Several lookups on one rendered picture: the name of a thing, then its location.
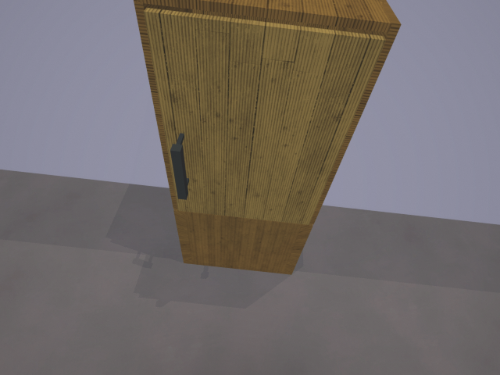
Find handle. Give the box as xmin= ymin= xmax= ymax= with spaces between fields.
xmin=170 ymin=133 xmax=189 ymax=200

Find cupboard door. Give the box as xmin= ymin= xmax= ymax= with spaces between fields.
xmin=144 ymin=8 xmax=386 ymax=225

